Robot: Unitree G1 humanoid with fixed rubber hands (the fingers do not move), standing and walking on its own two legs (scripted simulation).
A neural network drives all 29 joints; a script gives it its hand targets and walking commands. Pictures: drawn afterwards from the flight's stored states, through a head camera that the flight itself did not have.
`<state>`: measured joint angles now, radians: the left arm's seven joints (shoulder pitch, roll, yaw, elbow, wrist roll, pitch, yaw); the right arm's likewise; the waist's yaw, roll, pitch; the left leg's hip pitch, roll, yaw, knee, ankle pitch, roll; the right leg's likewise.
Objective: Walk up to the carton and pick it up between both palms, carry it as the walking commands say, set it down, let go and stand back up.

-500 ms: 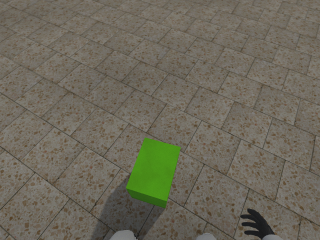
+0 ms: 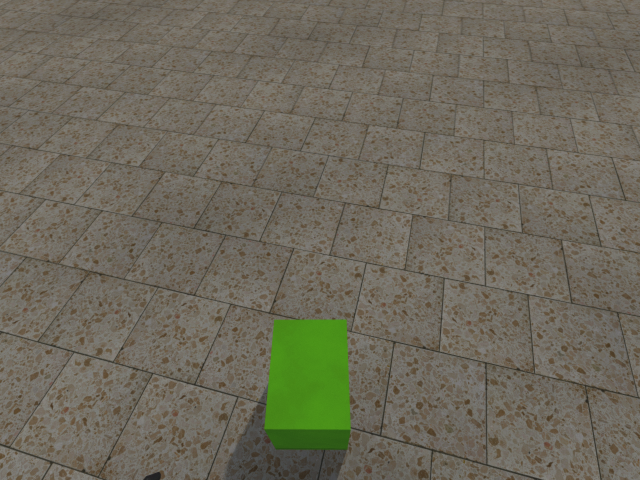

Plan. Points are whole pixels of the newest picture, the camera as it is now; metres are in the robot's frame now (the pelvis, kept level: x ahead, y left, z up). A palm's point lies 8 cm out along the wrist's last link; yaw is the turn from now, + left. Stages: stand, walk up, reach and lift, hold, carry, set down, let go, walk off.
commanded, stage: walk up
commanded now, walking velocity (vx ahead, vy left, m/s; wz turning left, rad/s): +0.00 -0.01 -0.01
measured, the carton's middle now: (310, 385) +0.43 +0.02 -0.65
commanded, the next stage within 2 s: stand in 1.64 s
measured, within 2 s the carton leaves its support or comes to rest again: neither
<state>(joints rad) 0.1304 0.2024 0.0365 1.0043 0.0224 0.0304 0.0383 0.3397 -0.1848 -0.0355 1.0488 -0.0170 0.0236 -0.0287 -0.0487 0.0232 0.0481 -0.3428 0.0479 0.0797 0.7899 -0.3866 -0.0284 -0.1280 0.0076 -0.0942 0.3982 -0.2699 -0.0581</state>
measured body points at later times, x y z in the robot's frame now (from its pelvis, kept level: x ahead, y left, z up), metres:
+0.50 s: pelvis -0.01 +0.02 +0.00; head +0.02 +0.04 +0.45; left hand +0.07 +0.27 -0.16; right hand -0.01 -0.24 -0.14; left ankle +0.01 +0.15 -0.74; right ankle -0.01 -0.14 -0.70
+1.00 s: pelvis -0.01 +0.02 +0.00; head +0.02 +0.00 +0.45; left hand +0.00 +0.27 -0.14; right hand +0.03 -0.24 -0.16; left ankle -0.02 +0.16 -0.73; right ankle +0.00 -0.13 -0.74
